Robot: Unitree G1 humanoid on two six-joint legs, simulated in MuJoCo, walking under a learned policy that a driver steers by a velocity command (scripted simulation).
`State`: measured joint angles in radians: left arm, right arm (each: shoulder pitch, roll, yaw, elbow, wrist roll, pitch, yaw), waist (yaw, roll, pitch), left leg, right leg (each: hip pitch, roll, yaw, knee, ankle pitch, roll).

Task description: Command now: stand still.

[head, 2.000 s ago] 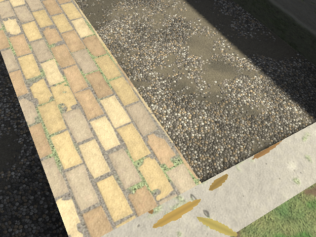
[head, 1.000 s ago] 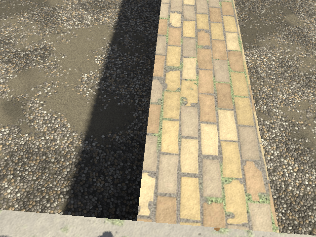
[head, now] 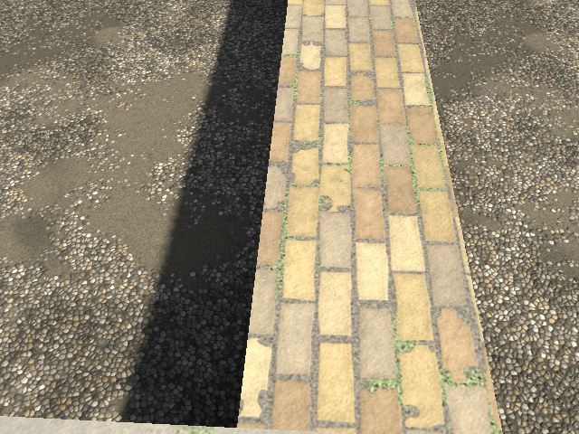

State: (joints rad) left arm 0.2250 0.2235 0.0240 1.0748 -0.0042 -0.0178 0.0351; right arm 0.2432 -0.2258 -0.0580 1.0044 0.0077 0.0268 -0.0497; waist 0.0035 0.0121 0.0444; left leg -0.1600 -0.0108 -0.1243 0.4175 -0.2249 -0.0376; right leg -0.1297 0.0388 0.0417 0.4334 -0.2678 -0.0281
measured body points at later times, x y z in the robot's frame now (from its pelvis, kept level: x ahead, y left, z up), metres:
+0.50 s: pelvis +0.01 +0.00 +0.00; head +0.01 +0.00 +0.45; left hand +0.00 +0.26 -0.16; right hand +0.01 -0.25 -0.16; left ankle +0.00 +0.14 -0.73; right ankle -0.02 -0.10 -0.74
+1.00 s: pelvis +0.18 +0.04 -0.01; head +0.20 +0.06 +0.44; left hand +0.36 +0.28 -0.13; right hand +0.08 -0.18 -0.14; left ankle +0.04 +0.14 -0.74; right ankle +0.38 -0.10 -0.69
